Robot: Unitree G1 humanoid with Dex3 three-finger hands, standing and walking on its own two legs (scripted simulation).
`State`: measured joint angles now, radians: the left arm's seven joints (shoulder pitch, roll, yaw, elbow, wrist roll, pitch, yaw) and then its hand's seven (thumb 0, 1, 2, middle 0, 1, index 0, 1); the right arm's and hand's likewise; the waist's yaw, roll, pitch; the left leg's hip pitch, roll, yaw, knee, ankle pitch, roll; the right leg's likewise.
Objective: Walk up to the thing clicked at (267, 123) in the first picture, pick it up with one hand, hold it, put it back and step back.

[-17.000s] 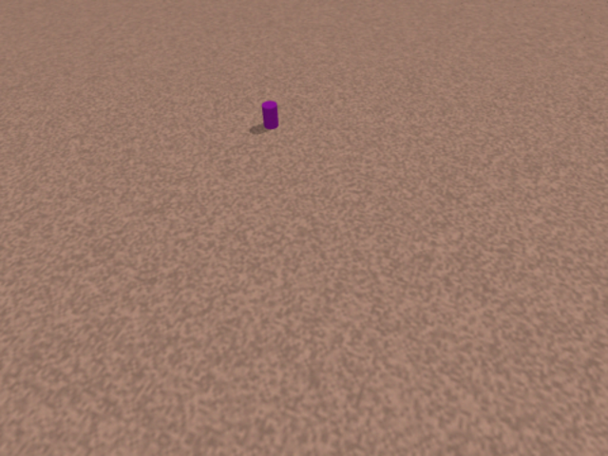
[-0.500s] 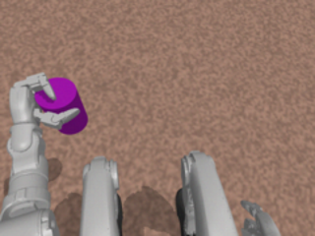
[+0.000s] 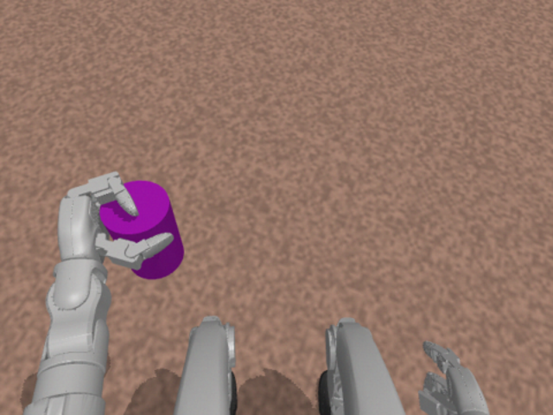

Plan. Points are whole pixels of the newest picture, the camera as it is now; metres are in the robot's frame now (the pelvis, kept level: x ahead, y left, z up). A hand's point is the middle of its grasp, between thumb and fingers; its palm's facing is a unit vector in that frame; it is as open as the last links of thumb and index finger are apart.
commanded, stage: lift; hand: left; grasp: from the side
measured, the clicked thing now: (147, 233) +0.38 +0.21 -0.04
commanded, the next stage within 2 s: hold in 1.06 s
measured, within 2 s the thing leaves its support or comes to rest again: neither
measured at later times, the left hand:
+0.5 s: hand (93, 179) +0.37 +0.20 +0.14, palm faces +0.14 -0.99 -0.06, open 7.1 cm
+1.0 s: hand (90, 152) +0.37 +0.18 +0.19, palm faces +0.16 -0.99 -0.05, open 7.3 cm
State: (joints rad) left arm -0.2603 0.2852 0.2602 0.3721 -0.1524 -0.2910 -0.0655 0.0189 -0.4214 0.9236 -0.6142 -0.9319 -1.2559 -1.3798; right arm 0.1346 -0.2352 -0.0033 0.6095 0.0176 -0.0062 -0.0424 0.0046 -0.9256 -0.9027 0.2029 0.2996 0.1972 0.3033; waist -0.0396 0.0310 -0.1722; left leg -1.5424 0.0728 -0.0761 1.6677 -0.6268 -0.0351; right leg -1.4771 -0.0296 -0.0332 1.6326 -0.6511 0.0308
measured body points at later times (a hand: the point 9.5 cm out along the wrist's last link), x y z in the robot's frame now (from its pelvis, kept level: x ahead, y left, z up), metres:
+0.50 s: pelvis +0.03 +0.00 +0.11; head +0.12 +0.02 +0.55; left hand +0.36 +0.25 +0.14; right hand +0.17 -0.24 +0.00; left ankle +0.06 +0.14 -0.53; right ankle +0.05 -0.14 -0.53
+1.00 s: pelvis +0.04 -0.01 +0.15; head +0.11 +0.00 +0.60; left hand +0.36 +0.23 +0.19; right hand +0.18 -0.25 +0.04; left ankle +0.06 +0.14 -0.53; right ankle +0.05 -0.14 -0.53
